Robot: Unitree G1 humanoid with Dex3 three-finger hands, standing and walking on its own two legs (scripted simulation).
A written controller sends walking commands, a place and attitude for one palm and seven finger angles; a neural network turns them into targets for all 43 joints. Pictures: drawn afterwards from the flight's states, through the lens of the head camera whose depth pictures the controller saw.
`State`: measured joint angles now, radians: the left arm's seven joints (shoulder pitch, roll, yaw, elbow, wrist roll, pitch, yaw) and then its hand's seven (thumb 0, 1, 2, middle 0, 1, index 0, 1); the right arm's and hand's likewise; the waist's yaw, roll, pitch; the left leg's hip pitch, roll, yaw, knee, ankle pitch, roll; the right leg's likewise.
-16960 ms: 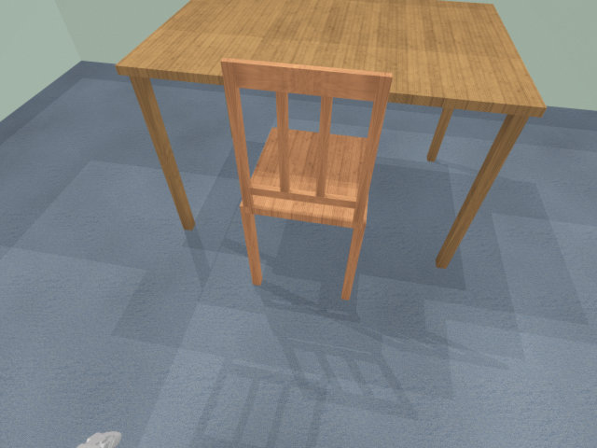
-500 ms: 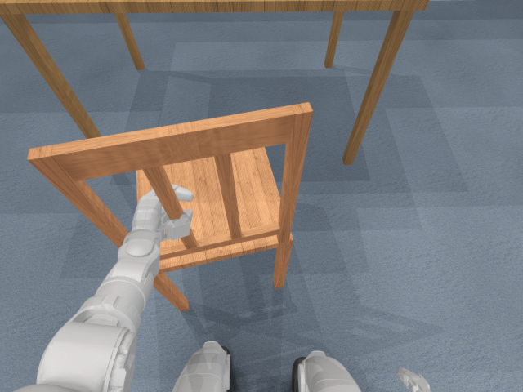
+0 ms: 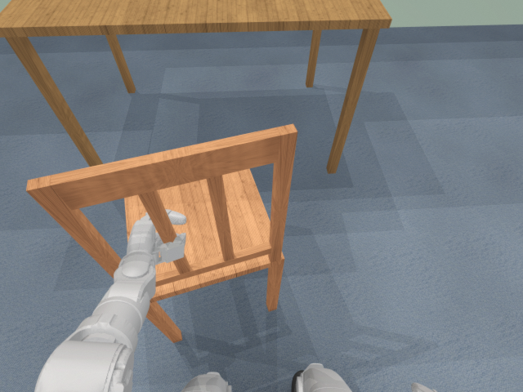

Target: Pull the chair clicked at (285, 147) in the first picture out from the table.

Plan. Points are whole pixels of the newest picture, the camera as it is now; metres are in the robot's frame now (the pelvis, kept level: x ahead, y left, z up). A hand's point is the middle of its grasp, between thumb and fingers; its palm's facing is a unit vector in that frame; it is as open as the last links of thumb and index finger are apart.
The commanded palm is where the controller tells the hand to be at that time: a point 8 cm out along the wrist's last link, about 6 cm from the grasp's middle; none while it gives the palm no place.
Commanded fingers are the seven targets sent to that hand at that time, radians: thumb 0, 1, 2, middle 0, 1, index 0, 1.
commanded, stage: step backward, pulling the chair out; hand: left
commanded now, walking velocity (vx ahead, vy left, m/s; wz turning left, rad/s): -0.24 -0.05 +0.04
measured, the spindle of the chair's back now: (169, 237) +0.38 +0.18 -0.06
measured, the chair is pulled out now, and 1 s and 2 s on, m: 0.48 0.60 0.60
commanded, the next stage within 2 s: stop walking, hand still on the chair in 0.04 s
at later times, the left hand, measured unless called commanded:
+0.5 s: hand (172, 296) +0.27 +0.15 -0.04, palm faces +0.11 -0.97 -0.20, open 5.7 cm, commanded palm +0.24 +0.20 -0.03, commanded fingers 0.00 0.90 0.90 -0.50 -1.45 -0.50 -1.45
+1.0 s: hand (169, 311) +0.24 +0.15 -0.04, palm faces +0.06 -0.98 -0.20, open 5.7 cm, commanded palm +0.22 +0.20 -0.03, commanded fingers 0.00 0.90 0.90 -0.50 -1.45 -0.50 -1.45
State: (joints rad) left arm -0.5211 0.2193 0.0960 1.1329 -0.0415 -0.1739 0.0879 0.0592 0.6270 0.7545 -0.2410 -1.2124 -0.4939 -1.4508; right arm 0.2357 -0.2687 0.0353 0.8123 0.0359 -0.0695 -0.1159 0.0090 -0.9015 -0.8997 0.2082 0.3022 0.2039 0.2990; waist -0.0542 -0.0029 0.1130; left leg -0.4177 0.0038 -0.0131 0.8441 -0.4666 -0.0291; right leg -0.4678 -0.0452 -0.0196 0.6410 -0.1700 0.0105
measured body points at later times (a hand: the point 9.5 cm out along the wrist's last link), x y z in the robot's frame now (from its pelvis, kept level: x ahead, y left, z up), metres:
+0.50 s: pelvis -0.03 -0.01 +0.02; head +0.00 -0.02 +0.47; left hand +0.26 +0.20 -0.03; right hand +0.08 -0.27 -0.10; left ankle +0.00 +0.13 -0.72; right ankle +0.01 -0.14 -0.72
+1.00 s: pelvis -0.01 +0.00 +0.03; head +0.00 +0.00 +0.47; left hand +0.24 +0.20 -0.03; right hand +0.12 -0.23 -0.09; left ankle +0.00 +0.13 -0.72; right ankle +0.01 -0.14 -0.72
